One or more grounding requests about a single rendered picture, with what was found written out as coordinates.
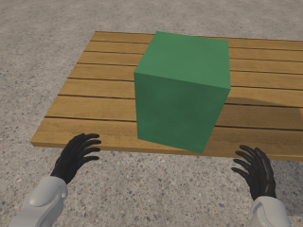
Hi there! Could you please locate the robot left hand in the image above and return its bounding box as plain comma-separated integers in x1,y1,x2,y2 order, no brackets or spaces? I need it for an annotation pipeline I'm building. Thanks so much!
50,133,101,184

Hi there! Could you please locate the table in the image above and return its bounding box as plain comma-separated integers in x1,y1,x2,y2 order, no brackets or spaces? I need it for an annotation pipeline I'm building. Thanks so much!
30,31,303,162

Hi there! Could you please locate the robot left forearm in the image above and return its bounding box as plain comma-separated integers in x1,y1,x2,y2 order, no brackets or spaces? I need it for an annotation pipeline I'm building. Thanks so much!
9,176,68,227

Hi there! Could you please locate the carton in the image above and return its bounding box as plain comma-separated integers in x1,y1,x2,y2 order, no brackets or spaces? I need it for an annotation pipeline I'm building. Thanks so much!
134,31,231,154

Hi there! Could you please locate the robot right forearm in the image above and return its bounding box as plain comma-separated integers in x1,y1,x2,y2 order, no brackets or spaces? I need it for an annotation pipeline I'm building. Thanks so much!
249,196,294,227

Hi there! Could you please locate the robot right hand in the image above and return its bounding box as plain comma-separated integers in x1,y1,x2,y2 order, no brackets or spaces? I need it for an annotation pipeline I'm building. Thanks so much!
231,145,276,201

